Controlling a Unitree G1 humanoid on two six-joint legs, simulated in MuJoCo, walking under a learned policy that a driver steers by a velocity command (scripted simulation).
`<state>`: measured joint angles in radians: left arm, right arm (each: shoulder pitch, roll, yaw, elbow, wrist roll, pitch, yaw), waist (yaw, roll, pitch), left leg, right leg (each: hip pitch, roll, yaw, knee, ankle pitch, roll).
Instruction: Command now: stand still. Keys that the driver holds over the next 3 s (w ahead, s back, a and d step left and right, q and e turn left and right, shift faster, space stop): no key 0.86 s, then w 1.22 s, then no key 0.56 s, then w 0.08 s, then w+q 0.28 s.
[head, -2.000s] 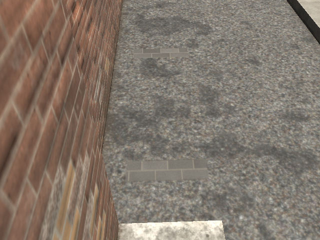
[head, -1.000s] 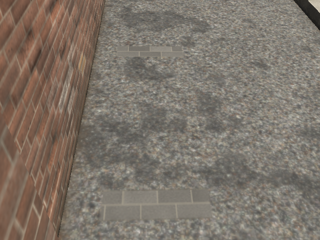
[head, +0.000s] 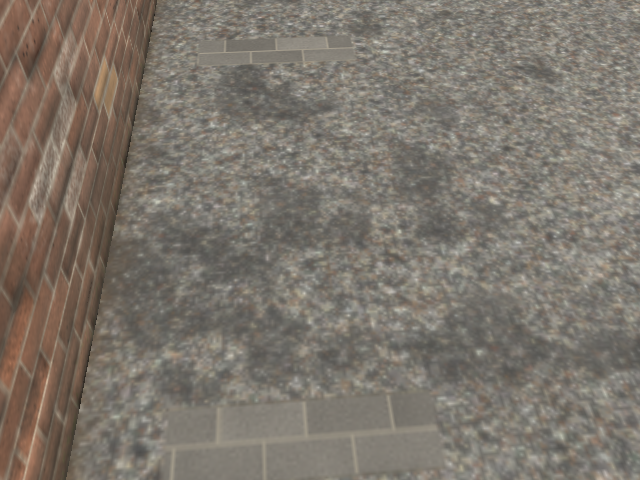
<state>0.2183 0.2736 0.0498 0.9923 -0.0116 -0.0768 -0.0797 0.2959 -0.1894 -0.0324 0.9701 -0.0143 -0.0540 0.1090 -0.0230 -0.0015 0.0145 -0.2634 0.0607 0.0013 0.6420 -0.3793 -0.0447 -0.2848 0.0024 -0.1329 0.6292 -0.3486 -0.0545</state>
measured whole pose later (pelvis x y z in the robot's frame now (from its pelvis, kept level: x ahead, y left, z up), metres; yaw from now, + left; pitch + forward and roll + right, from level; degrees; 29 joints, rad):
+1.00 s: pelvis +0.03 +0.01 +0.00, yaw -1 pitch +0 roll +0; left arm 0.25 0.33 0.09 1.02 0.04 -0.08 -0.04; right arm 0.28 -0.28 -0.09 0.97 -0.06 -0.06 0.04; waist -0.03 -0.01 0.02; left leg -0.20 0.03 0.01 0.65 -0.47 0.06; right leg -0.25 0.01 -0.08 0.69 -0.48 -0.09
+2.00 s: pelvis +0.49 -0.04 -0.20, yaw -1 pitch +3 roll +2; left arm 0.12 0.20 0.05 0.76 -0.03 -0.08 -0.01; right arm 0.30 -0.25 -0.05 1.01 0.03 -0.10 0.00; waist -0.02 0.02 -0.03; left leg -0.36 0.00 -0.04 1.03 -0.46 0.04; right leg -0.48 -0.02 -0.02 0.65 -0.23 -0.04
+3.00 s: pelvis +0.80 -0.03 -0.18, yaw +5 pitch +0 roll +0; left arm 0.34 0.24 0.11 1.04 -0.03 -0.08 0.03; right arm 0.08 -0.28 -0.06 0.98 0.03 -0.04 0.02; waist 0.04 -0.01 0.02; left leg -0.40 0.04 0.04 0.62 -0.26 0.05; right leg -0.02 -0.08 -0.08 0.33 -0.31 0.05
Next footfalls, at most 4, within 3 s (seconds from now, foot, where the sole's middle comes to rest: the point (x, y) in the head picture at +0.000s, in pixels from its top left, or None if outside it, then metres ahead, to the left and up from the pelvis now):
1.50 left None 0.41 0.13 -0.96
1.92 right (386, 469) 0.60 -0.14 -0.96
2.38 left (303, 373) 0.86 0.05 -0.96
2.64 right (397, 406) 0.76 -0.19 -0.96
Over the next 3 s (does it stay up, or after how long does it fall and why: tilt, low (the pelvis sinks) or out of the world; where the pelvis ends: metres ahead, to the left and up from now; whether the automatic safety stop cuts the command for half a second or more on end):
stays up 0.80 -0.03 -0.18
